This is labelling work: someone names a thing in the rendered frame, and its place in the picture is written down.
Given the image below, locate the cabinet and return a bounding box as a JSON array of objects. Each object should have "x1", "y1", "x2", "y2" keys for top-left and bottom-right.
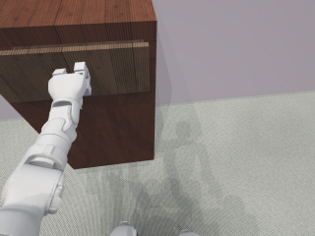
[{"x1": 0, "y1": 0, "x2": 158, "y2": 170}]

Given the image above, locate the left robot thigh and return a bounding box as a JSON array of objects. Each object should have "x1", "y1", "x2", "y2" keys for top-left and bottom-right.
[{"x1": 109, "y1": 225, "x2": 137, "y2": 236}]

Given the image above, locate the robot left hand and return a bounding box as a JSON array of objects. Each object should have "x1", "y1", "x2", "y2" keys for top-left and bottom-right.
[{"x1": 48, "y1": 62, "x2": 90, "y2": 110}]

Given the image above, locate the drawer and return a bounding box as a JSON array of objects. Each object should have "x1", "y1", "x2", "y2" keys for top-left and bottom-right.
[{"x1": 0, "y1": 39, "x2": 150, "y2": 103}]

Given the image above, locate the left robot forearm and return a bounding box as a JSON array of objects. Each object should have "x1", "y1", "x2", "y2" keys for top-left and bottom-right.
[{"x1": 1, "y1": 97, "x2": 80, "y2": 207}]

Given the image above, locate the left robot upper arm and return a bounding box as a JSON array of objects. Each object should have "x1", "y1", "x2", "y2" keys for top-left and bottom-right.
[{"x1": 0, "y1": 163, "x2": 66, "y2": 236}]

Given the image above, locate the handle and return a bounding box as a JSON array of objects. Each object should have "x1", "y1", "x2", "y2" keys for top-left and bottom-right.
[{"x1": 84, "y1": 76, "x2": 92, "y2": 96}]

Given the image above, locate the right robot shin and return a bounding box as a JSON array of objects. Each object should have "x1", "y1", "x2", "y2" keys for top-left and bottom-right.
[{"x1": 179, "y1": 229, "x2": 189, "y2": 235}]

